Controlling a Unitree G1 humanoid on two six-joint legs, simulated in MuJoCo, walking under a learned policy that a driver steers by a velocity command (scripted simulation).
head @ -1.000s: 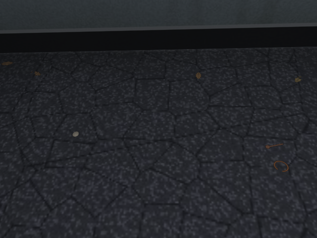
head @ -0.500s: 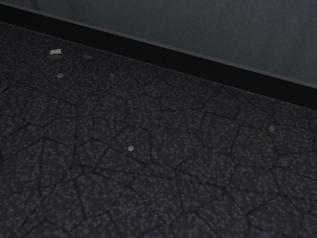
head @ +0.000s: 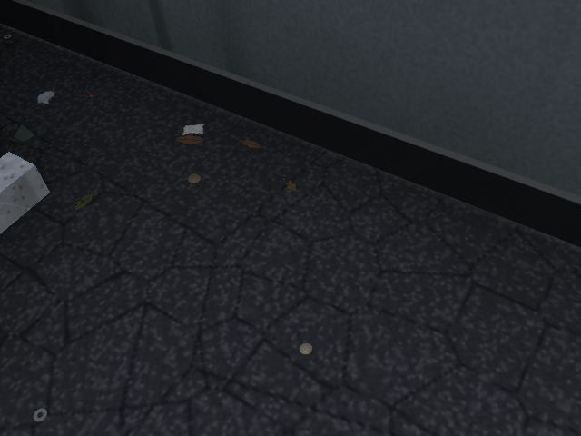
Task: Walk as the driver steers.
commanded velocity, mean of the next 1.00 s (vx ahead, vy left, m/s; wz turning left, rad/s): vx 0.29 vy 0.00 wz -0.25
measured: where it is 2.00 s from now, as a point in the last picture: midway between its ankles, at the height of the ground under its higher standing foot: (382, 408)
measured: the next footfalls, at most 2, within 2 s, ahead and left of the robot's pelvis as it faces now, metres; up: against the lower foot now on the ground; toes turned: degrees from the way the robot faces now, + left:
left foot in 0.32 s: +0.28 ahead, +0.10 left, +0.00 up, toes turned +2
right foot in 0.80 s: +0.19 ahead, -0.10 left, +0.00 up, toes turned -17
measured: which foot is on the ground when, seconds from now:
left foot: up 0.00-0.30, down 0.32-0.80, up 0.82-1.00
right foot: down 0.00-0.34, up 0.36-0.78, down 0.80-1.00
